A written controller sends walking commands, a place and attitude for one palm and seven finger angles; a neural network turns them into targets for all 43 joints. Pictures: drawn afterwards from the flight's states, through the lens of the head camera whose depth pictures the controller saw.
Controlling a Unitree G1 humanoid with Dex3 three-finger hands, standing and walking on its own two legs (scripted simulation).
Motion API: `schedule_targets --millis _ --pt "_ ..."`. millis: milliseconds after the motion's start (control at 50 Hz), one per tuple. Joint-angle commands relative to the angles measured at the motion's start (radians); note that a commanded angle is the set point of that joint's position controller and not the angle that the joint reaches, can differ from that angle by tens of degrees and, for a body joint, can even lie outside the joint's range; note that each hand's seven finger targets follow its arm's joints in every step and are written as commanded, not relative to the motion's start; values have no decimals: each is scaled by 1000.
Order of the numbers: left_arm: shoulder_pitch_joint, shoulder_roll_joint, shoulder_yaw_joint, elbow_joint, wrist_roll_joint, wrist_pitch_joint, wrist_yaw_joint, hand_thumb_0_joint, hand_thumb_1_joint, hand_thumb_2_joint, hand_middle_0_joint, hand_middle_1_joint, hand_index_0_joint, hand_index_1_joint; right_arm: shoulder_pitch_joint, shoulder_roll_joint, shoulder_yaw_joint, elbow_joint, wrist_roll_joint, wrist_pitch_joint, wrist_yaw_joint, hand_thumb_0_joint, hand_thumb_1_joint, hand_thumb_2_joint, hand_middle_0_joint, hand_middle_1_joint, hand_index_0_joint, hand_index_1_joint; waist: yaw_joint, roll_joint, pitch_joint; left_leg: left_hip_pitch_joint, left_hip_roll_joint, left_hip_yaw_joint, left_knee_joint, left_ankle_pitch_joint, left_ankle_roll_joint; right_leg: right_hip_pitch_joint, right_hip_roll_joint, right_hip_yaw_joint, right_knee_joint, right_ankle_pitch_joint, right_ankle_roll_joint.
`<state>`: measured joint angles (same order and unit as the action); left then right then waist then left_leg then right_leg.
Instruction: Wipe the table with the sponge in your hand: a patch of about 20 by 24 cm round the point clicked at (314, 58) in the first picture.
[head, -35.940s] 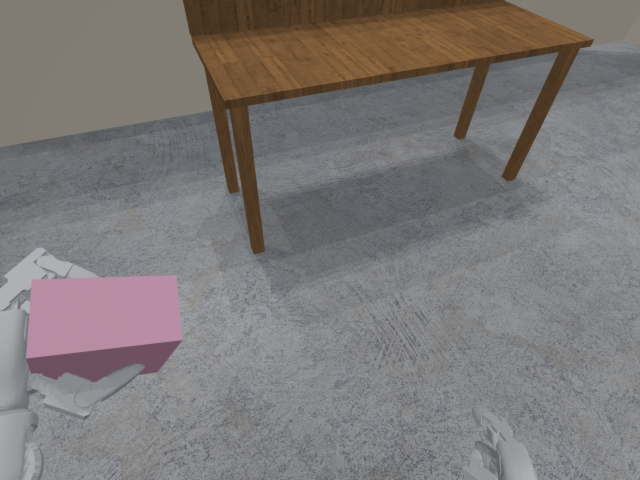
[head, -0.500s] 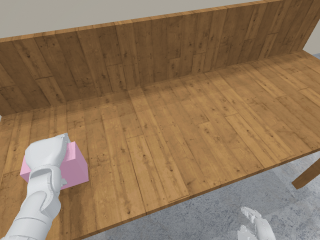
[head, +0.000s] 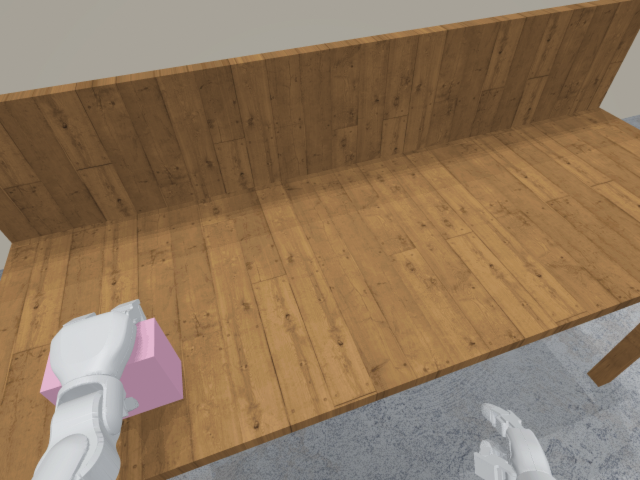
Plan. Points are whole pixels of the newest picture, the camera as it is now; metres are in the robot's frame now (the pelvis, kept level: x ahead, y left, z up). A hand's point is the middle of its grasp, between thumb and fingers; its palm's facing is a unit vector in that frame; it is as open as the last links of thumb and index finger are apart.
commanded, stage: lift the sponge slowly off the table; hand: left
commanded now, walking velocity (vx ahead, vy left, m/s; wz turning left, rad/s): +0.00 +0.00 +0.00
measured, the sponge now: (125, 381) +0.24 +0.30 -0.02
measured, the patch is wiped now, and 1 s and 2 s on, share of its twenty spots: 0.95 0.95 0.95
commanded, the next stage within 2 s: none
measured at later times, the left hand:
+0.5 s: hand (123, 377) +0.22 +0.28 +0.03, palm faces -0.06 -0.11 -0.99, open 10.5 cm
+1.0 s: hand (112, 365) +0.22 +0.28 +0.06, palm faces -0.04 -0.10 -0.99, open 10.4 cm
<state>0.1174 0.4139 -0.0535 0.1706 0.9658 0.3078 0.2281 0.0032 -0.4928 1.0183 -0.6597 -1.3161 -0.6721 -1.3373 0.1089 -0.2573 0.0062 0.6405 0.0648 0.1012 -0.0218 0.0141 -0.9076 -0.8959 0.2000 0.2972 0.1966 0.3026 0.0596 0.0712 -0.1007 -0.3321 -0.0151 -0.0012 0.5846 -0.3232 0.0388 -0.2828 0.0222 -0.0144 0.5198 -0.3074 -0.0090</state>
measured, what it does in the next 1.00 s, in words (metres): stands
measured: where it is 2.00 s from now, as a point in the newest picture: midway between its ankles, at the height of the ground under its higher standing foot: outside the picture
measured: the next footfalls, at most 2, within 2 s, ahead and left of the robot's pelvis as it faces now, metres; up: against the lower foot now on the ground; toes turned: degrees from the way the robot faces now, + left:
none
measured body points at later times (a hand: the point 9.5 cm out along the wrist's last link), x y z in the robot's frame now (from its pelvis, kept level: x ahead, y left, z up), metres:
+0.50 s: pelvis -0.01 -0.01 +0.00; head -0.01 -0.04 +0.45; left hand +0.22 +0.28 +0.08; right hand +0.21 -0.23 -0.09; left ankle -0.02 +0.09 -0.73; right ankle -0.03 -0.12 -0.73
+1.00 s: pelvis -0.02 -0.03 +0.01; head -0.03 -0.06 +0.46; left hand +0.22 +0.28 +0.11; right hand +0.21 -0.24 -0.08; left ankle -0.02 +0.09 -0.73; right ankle -0.03 -0.12 -0.73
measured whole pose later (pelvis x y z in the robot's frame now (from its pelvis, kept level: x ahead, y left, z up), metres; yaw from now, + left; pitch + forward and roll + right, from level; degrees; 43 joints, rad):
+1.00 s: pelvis -0.02 -0.03 +0.01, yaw +1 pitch -1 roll +0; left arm 0.05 0.46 -0.05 0.12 0.92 0.27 0.07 -0.01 -0.51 1.02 -0.68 -1.30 -0.69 -1.32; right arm 0.06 -0.26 0.02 0.67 0.05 0.06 -0.07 0.01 -0.91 -0.90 0.20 0.30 0.20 0.30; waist 0.09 0.09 -0.02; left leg -0.20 0.00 -0.03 0.48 -0.25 0.01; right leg -0.16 0.04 -0.04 0.44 -0.26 -0.04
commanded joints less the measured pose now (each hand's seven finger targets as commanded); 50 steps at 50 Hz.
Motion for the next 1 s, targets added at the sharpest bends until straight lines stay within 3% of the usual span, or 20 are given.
schedule_targets --millis 0,20,40,120,140,180,240,320,340,420,440,460,500,540,560,640,660,820,940,980 --pt "-78 101 37 -83 -24 30 -21 0 100 1300 -1200 -1600 -1200 -1600 -173 -117 -43 -159 3 -51 -13 0 -900 -900 200 300 200 300 17 -73 -80 66 -2 -56 -83 274 5 43 21 -1 -59 281 -63" --pt "-93 91 24 -92 -23 31 -23 0 100 1300 -1200 -1600 -1200 -1600 -174 -113 -42 -162 1 -52 -15 0 -900 -900 200 300 200 300 15 -73 -85 67 -4 -53 -86 266 6 51 20 -1 -59 274 -62" --pt "-121 148 73 -103 -25 27 -21 0 100 1300 -1200 -1600 -1200 -1600 -175 -120 -43 -154 1 -53 -20 0 -900 -900 200 300 200 300 19 -70 -100 75 -3 -58 -89 264 7 60 23 13 -62 272 -66" --pt "-167 112 23 -102 -9 27 -37 0 100 1300 -1200 -1600 -1200 -1600 -179 -110 -39 -155 -1 -57 -25 0 -900 -900 200 300 200 300 11 -61 -88 90 -9 -54 -94 257 9 54 22 4 -73 254 -64" --pt "-209 169 69 -120 -11 18 -35 0 100 1300 -1200 -1600 -1200 -1600 -182 -117 -39 -149 -2 -58 -29 0 -900 -900 200 300 200 300 13 -46 -100 95 -7 -60 -101 248 9 61 25 17 -75 238 -69" --pt "-209 123 27 -133 -4 10 -40 0 100 1300 -1200 -1600 -1200 -1600 -182 -103 -39 -154 -3 -65 -29 0 -900 -900 200 300 200 300 12 -30 -115 119 -9 -61 -95 275 11 65 23 4 -72 252 -67" --pt "-192 177 81 -164 -6 -9 -38 0 100 1300 -1200 -1600 -1200 -1600 -183 -110 -42 -154 -10 -73 -27 0 -900 -900 200 300 200 300 24 -17 -145 132 -9 -64 -95 309 10 95 24 19 -70 303 -72" --pt "-197 138 44 -213 -1 -22 -35 0 100 1300 -1200 -1600 -1200 -1600 -190 -101 -42 -155 -13 -81 -23 0 -900 -900 200 300 200 300 19 -19 -146 151 -7 -62 -94 341 9 94 21 13 -70 339 -68" --pt "-199 183 90 -223 -6 -23 -29 0 100 1300 -1200 -1600 -1200 -1600 -191 -108 -43 -154 -15 -81 -26 0 -900 -900 200 300 200 300 25 -33 -143 150 -5 -66 -100 333 10 101 25 25 -74 330 -70" --pt "-196 175 78 -263 9 -17 -23 0 100 1300 -1200 -1600 -1200 -1600 -203 -102 -41 -154 -17 -83 -25 0 -900 -900 200 300 200 300 28 -23 -147 155 -11 -59 -101 349 9 119 18 19 -73 361 -67" --pt "-234 222 116 -289 12 -17 -16 0 100 1300 -1200 -1600 -1200 -1600 -210 -107 -41 -151 -18 -85 -28 0 -900 -900 200 300 200 300 32 -12 -153 161 -10 -65 -109 340 9 124 23 34 -75 342 -72" --pt "-229 187 86 -305 17 -14 -15 0 100 1300 -1200 -1600 -1200 -1600 -211 -100 -40 -156 -19 -87 -29 0 -900 -900 200 300 200 300 35 7 -160 173 -15 -62 -103 353 13 129 19 16 -76 352 -71" --pt "-219 187 84 -294 18 -7 -15 0 100 1300 -1200 -1600 -1200 -1600 -217 -99 -37 -150 -18 -89 -30 0 -900 -900 200 300 200 300 35 -9 -138 174 -14 -61 -110 344 11 123 19 18 -84 344 -70" --pt "-254 263 148 -313 18 -5 -9 0 100 1300 -1200 -1600 -1200 -1600 -224 -106 -36 -144 -19 -90 -36 0 -900 -900 200 300 200 300 39 -8 -140 169 -16 -66 -122 315 10 136 23 43 -91 308 -74" --pt "-278 215 98 -330 20 -4 -14 0 100 1300 -1200 -1600 -1200 -1600 -231 -97 -32 -151 -18 -91 -41 0 -900 -900 200 300 200 300 37 10 -154 183 -22 -58 -117 321 15 143 17 25 -95 319 -70" --pt "-300 282 153 -277 7 9 -28 0 100 1300 -1200 -1600 -1200 -1600 -243 -106 -27 -133 -13 -89 -50 0 -900 -900 200 300 200 300 32 -9 -104 171 -26 -54 -136 277 11 140 17 54 -122 275 -70" --pt "-326 247 116 -286 7 10 -37 0 100 1300 -1200 -1600 -1200 -1600 -245 -101 -22 -138 -13 -90 -52 0 -900 -900 200 300 200 300 32 7 -121 178 -29 -51 -135 278 15 148 13 35 -121 279 -68" --pt "-322 247 104 -257 -12 -16 -104 0 100 1300 -1200 -1600 -1200 -1600 -242 -103 -20 -142 -11 -95 -54 0 -900 -900 200 300 200 300 23 -8 -102 184 -31 -48 -142 275 16 145 9 42 -146 276 -63" --pt "-315 345 203 -275 -18 -38 -101 0 100 1300 -1200 -1600 -1200 -1600 -237 -115 -24 -141 -15 -96 -57 0 -900 -900 200 300 200 300 42 -22 -121 182 -34 -50 -148 281 15 184 8 67 -145 302 -65" --pt "-337 305 166 -269 -18 -36 -101 0 100 1300 -1200 -1600 -1200 -1600 -240 -106 -22 -144 -10 -98 -59 0 -900 -900 200 300 200 300 32 -13 -100 178 -34 -43 -149 272 15 165 5 51 -151 286 -60"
